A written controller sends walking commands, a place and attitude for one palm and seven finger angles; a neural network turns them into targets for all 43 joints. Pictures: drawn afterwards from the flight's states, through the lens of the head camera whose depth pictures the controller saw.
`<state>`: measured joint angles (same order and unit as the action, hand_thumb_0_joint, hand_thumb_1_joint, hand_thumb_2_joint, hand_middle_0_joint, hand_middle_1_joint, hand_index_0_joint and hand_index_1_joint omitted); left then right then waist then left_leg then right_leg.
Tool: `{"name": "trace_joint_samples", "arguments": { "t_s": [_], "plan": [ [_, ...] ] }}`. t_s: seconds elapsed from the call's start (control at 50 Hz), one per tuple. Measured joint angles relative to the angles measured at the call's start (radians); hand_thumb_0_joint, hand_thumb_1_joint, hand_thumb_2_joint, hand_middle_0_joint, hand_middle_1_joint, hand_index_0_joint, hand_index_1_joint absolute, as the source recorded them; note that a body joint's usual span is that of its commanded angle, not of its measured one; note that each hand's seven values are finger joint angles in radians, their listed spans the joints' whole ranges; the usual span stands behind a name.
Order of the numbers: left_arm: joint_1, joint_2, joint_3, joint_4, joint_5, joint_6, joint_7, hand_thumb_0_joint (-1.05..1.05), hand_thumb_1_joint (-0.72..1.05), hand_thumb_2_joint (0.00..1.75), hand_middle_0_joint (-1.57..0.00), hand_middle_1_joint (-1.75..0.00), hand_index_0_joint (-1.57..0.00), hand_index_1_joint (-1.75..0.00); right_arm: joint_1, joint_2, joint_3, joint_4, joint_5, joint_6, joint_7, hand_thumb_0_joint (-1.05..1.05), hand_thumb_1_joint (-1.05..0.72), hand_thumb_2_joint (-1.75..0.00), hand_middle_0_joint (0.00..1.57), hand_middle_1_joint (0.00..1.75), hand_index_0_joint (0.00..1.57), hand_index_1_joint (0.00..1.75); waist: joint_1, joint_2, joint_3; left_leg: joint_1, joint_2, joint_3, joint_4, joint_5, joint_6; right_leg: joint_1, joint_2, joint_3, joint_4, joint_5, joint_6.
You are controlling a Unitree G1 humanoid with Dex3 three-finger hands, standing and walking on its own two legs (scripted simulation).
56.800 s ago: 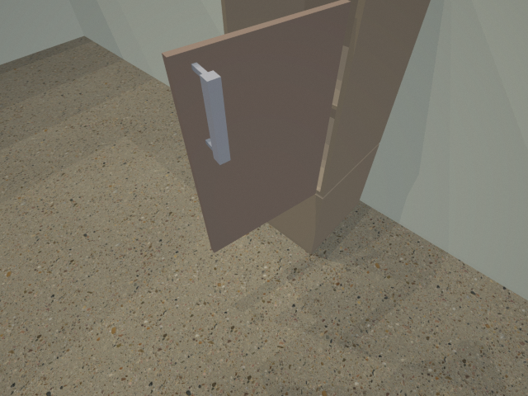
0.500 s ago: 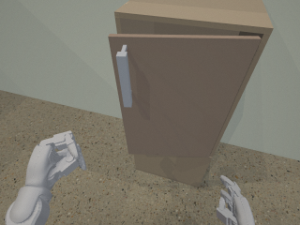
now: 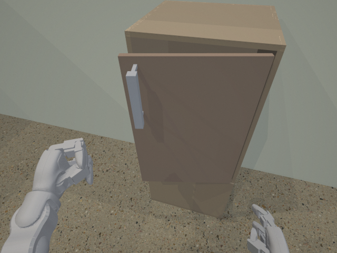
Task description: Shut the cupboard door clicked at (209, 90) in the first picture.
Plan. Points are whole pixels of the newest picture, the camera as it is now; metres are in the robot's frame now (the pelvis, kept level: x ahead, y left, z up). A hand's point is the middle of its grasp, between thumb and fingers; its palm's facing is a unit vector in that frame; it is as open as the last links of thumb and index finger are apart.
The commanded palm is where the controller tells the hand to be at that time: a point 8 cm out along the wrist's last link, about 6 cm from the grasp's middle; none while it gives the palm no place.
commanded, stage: raise the hand and make a fist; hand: left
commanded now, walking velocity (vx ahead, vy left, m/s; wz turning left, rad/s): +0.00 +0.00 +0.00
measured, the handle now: (137, 97) +0.48 +0.15 +0.15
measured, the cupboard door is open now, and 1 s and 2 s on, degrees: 15 15 15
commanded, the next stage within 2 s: bring the fist close to the handle in 0.16 s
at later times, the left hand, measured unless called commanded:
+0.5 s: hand (100, 160) +0.25 +0.17 +0.15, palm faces +0.07 -1.00 -0.03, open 3.1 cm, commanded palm +0.23 +0.22 +0.15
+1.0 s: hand (131, 133) +0.33 +0.13 +0.15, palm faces +0.05 -1.00 -0.01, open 3.1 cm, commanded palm +0.31 +0.17 +0.15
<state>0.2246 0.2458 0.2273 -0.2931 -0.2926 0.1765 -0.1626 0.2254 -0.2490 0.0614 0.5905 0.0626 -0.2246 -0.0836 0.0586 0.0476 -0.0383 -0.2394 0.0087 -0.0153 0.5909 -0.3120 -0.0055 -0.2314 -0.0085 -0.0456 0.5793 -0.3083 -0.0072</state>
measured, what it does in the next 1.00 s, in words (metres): stands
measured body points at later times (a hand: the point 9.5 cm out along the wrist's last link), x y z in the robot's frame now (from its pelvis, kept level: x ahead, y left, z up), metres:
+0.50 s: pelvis -0.01 +0.00 +0.00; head -0.03 -0.02 +0.45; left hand +0.24 +0.23 +0.15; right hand +0.19 -0.21 -0.07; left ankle +0.01 +0.12 -0.73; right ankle +0.00 -0.11 -0.73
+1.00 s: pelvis +0.00 +0.00 +0.00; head -0.02 -0.02 +0.45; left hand +0.32 +0.18 +0.16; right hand +0.18 -0.22 -0.08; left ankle +0.01 +0.12 -0.73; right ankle +0.00 -0.11 -0.73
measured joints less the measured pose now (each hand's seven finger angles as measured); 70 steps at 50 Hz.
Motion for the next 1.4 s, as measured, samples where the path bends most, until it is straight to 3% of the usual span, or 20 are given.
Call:
{"name": "trace_joint_samples", "arguments": {
  "t_s": [0.14, 0.32, 0.52, 0.98, 1.3, 1.4],
  "plan": [
    [0.009, 0.0, -0.013, -0.008, 0.016, -0.045, 0.017, 0.02, 0.89, 0.9, -1.3, -1.5, -1.3, -1.5, 0.003, 0.002, -0.002, 0.01, -0.005, -0.011, -0.004, 0.01, -0.9, -0.9, 0.2, 0.3, 0.2, 0.3, 0.003, -0.005, 0.011, 0.007, 0.004, -0.006, -0.002, 0.004, -0.004, 0.01, 0.004, -0.006, -0.005, 0.004, -0.005],
    [-0.002, 0.001, -0.011, 0.008, 0.008, -0.042, 0.006, 0.02, 0.89, 0.9, -1.3, -1.5, -1.3, -1.5, 0.004, 0.008, 0.004, 0.019, -0.005, -0.021, -0.006, 0.02, -0.9, -0.9, 0.2, 0.3, 0.2, 0.3, 0.003, 0.006, 0.006, 0.01, 0.003, -0.006, -0.005, 0.007, -0.004, 0.013, 0.004, -0.006, -0.007, 0.006, -0.004],
    [-0.117, -0.042, -0.094, 0.059, 0.052, -0.036, 0.056, 0.02, 0.89, 0.9, -1.3, -1.5, -1.3, -1.5, -0.01, 0.012, 0.007, 0.032, -0.009, -0.023, -0.004, 0.02, -0.9, -0.9, 0.2, 0.3, 0.2, 0.3, -0.001, 0.003, 0.018, 0.007, -0.005, -0.004, -0.005, 0.01, 0.0, 0.006, -0.005, -0.003, 0.001, 0.005, 0.0],
    [-0.403, -0.098, -0.169, 0.299, 0.118, 0.016, 0.191, 0.02, 0.89, 0.9, -1.3, -1.5, -1.3, -1.5, -0.034, 0.019, 0.003, 0.045, -0.018, 0.093, 0.018, 0.01, -0.9, -0.9, 0.2, 0.3, 0.2, 0.3, -0.029, -0.005, 0.025, 0.012, -0.002, 0.012, -0.032, 0.019, -0.001, -0.002, -0.002, 0.013, -0.011, 0.012, -0.002],
    [-0.59, -0.137, -0.171, 0.507, 0.144, -0.011, 0.251, 0.02, 0.9, 0.9, -1.3, -1.5, -1.3, -1.5, -0.018, 0.015, -0.019, 0.052, -0.021, 0.147, 0.029, 0.01, -0.9, -0.9, 0.2, 0.3, 0.2, 0.3, -0.046, -0.004, 0.018, -0.008, 0.005, 0.02, -0.033, 0.015, -0.006, -0.029, 0.006, 0.02, -0.007, 0.009, -0.007],
    [-0.603, -0.137, -0.144, 0.539, 0.147, -0.032, 0.258, 0.02, 0.89, 0.9, -1.3, -1.5, -1.3, -1.5, -0.011, 0.02, -0.023, 0.049, -0.024, 0.162, 0.033, 0.01, -0.9, -0.9, 0.2, 0.3, 0.2, 0.3, -0.052, -0.009, 0.011, -0.005, 0.01, 0.033, -0.047, 0.019, -0.008, -0.036, 0.011, 0.033, -0.011, 0.013, -0.009]
  ]
}}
